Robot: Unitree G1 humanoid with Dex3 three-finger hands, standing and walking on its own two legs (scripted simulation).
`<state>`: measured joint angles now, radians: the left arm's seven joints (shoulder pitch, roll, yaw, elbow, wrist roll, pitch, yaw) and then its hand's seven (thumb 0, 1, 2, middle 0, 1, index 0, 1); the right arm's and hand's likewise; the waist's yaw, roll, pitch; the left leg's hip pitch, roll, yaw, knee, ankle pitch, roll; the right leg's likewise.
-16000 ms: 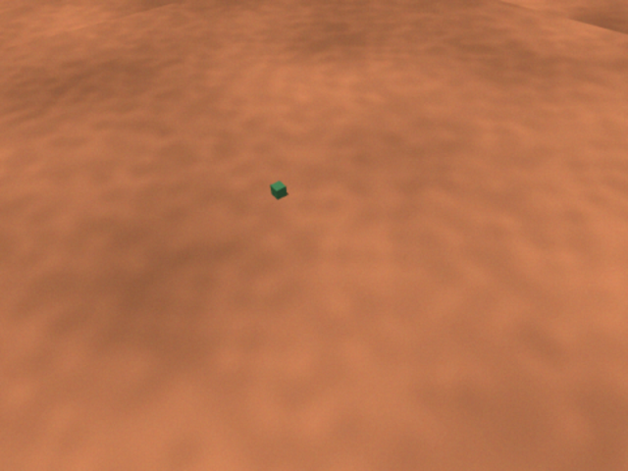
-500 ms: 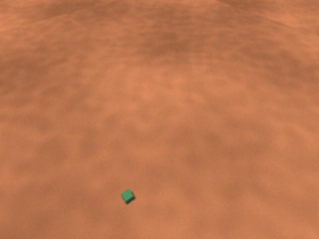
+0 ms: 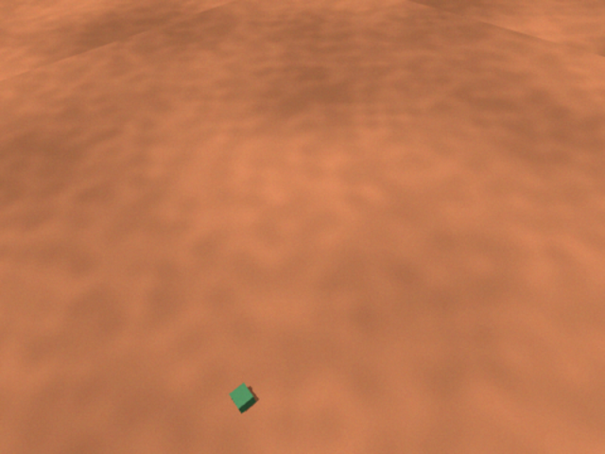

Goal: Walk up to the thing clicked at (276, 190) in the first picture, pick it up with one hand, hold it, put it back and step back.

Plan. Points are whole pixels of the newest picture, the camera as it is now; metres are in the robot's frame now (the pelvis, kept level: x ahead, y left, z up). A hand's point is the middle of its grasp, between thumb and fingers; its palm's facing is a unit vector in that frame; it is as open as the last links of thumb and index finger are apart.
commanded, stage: walk up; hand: left
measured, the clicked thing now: (242, 398) +0.42 +0.25 -0.74
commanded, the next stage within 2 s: stand in 0.94 s
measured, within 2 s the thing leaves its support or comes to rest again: neither
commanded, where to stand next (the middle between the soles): +0.05 +0.00 m, yaw +2 degrees
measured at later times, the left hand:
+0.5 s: hand out of the picture +0.09 +0.25 -0.14, palm faces -0.01 -0.95 -0.32, open 7.4 cm
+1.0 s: hand out of the picture +0.08 +0.26 -0.14, palm faces +0.00 -0.94 -0.33, open 7.4 cm
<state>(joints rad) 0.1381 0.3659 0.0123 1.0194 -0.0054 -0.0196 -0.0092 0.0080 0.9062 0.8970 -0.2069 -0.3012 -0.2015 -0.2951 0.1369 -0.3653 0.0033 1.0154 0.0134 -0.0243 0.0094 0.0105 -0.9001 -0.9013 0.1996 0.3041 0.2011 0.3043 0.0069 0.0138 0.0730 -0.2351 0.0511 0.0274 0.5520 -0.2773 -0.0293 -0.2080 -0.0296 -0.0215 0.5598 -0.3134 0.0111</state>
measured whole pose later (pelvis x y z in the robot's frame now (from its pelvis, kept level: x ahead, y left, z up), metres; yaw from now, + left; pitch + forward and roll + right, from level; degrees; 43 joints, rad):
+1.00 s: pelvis +0.01 +0.01 +0.02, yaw +0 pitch -2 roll +0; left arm 0.10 0.34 0.02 1.15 0.01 -0.01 -0.01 0.01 0.91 0.90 -0.21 -0.30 -0.20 -0.29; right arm 0.09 -0.35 0.00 1.15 -0.01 -0.01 0.01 0.01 -0.90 -0.90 0.20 0.30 0.20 0.30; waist 0.00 0.00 0.04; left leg -0.13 0.04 0.03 0.33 -0.17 -0.03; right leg -0.09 -0.03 -0.03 0.32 -0.20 0.03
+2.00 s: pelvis +0.01 +0.00 +0.02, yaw +0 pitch -2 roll +0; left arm 0.11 0.35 0.00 1.13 0.01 -0.01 0.00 0.01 0.91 0.90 -0.21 -0.30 -0.20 -0.30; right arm 0.10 -0.35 0.00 1.14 -0.01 0.00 0.01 0.01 -0.90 -0.90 0.20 0.30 0.20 0.30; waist 0.00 0.00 0.04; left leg -0.12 0.04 0.03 0.32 -0.17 -0.03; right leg -0.08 -0.03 -0.03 0.31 -0.20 0.02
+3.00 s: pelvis +0.02 +0.01 +0.02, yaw +0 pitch -1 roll +0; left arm 0.12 0.35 0.01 1.12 0.01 -0.01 0.00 0.01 0.91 0.90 -0.21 -0.30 -0.20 -0.30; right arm 0.11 -0.35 0.00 1.13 -0.01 0.00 0.01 0.01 -0.90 -0.90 0.20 0.30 0.20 0.30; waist 0.00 0.00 0.04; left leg -0.11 0.04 0.03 0.32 -0.18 -0.03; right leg -0.08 -0.03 -0.02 0.30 -0.20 0.03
